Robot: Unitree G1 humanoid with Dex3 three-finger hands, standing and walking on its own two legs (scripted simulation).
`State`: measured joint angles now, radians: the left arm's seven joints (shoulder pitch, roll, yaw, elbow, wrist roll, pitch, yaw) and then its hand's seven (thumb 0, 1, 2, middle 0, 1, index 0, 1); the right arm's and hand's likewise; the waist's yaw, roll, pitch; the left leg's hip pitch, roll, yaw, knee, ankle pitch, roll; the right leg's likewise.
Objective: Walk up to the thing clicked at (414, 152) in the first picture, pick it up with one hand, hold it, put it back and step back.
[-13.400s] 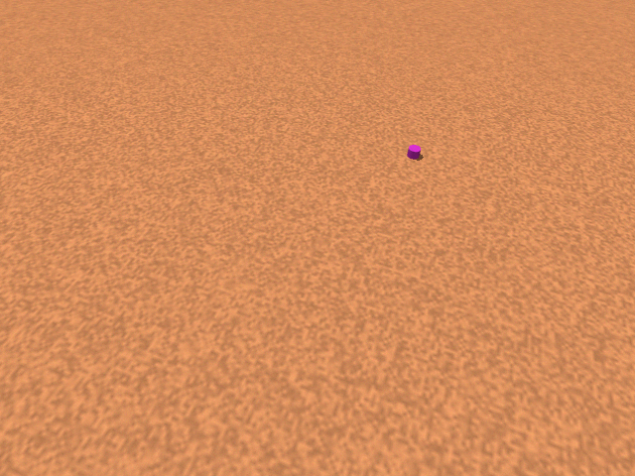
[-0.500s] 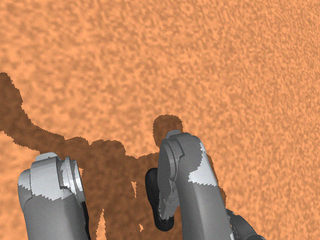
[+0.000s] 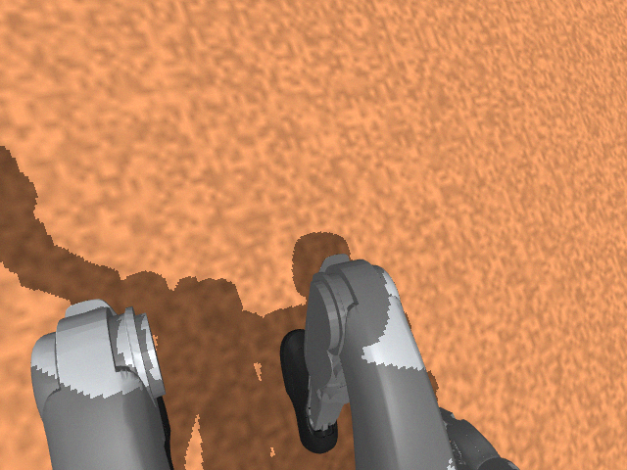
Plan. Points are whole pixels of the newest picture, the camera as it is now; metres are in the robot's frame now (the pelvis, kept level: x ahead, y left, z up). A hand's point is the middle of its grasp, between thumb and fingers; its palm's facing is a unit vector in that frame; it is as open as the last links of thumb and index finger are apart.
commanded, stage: rise first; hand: left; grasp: from above
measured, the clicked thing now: out of the picture +0.48 +0.37 -0.29
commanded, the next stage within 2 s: approach in 0.46 s
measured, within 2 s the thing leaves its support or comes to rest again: neither
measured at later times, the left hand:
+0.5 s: hand out of the picture +0.42 +0.41 -0.17, palm faces -0.46 -0.13 -0.88, open 13.7 cm
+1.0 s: hand out of the picture +0.49 +0.37 -0.17, palm faces -0.37 -0.09 -0.92, open 14.3 cm
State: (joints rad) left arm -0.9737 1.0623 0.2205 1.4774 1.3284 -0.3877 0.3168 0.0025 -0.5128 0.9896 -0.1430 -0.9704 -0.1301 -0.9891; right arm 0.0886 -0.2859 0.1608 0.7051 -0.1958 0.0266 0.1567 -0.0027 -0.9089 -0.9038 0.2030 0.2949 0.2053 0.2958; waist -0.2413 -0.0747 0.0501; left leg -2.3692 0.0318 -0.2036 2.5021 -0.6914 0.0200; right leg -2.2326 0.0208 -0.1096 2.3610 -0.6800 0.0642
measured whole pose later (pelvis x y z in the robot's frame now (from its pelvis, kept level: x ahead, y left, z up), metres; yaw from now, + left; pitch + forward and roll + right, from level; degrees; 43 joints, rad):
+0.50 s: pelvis +0.00 +0.00 +0.00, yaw +0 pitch +30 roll -13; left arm -0.97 1.07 0.21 1.46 1.33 -0.40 0.30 0.00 -0.48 0.96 -0.16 -0.97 -0.16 -0.98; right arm 0.10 -0.29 0.17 0.68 -0.19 0.03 0.16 0.00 -0.91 -0.90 0.20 0.30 0.21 0.30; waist -0.25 -0.08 0.05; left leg -2.37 0.03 -0.21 2.50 -0.69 0.02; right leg -2.23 0.02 -0.11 2.35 -0.68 0.06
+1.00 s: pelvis +0.00 +0.00 +0.00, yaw -1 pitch +32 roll -13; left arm -1.10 1.04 0.16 1.53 1.36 -0.28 0.39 0.00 -0.56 1.03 -0.08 -1.00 -0.07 -1.01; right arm 0.14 -0.29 0.19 0.66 -0.18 -0.01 0.16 0.00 -0.89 -0.89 0.20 0.30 0.21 0.30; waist -0.33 -0.06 0.04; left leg -2.39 0.03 -0.21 2.50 -0.69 0.01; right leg -2.25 0.02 -0.12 2.35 -0.68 0.06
